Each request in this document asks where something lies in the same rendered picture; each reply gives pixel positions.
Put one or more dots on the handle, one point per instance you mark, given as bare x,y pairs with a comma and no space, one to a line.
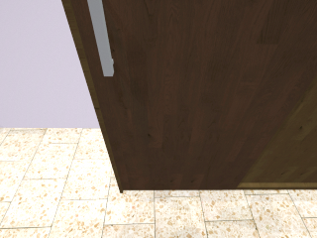
101,36

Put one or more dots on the wardrobe door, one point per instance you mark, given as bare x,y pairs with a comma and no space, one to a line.
199,86
291,154

